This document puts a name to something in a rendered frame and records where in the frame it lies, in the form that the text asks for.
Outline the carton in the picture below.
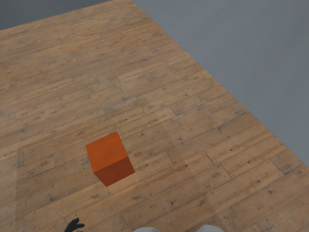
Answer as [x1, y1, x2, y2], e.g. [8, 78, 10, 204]
[85, 131, 135, 187]

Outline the robot left hand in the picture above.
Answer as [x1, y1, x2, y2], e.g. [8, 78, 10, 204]
[64, 218, 85, 232]

